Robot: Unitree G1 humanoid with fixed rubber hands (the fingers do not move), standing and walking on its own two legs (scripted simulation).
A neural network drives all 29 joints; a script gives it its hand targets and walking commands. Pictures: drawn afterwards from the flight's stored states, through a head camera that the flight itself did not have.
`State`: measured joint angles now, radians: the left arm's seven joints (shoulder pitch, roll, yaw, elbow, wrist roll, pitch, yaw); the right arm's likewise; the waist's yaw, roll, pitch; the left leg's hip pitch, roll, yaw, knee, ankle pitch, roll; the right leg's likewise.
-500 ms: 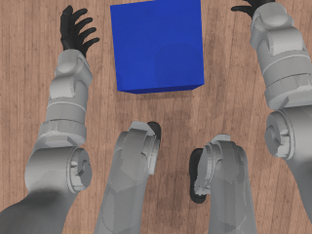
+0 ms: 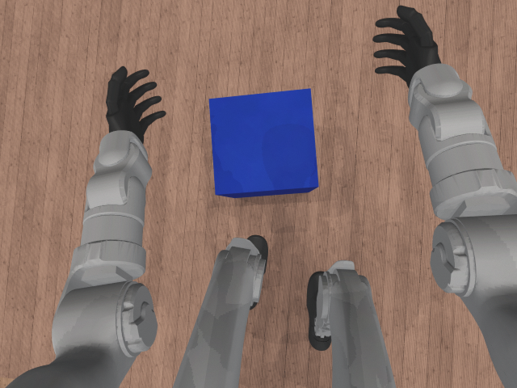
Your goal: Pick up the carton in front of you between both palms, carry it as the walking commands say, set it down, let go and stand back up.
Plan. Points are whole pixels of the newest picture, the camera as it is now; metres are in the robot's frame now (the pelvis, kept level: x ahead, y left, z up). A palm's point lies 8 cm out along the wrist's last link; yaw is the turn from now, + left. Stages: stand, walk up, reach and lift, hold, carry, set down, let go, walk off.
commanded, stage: set down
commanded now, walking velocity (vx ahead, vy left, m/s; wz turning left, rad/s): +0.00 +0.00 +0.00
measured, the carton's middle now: (266, 152) +0.48 +0.10 -0.43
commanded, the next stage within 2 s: let go in 0.18 s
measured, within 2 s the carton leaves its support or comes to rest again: neither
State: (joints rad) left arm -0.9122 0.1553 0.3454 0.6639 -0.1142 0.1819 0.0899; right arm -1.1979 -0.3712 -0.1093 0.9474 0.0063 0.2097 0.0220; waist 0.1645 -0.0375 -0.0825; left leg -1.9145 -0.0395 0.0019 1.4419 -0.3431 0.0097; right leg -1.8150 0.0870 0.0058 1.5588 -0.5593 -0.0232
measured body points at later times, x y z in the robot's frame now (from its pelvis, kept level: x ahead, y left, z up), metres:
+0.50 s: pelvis +0.04 +0.01 +0.13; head +0.29 +0.02 +0.51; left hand +0.39 +0.26 +0.02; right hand +0.48 -0.15 +0.01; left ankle +0.12 +0.11 -0.52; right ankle +0.05 -0.10 -0.52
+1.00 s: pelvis +0.10 +0.01 +0.21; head +0.18 +0.00 +0.65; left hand +0.27 +0.25 +0.13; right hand +0.33 -0.20 +0.11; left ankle +0.12 +0.11 -0.52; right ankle +0.05 -0.10 -0.52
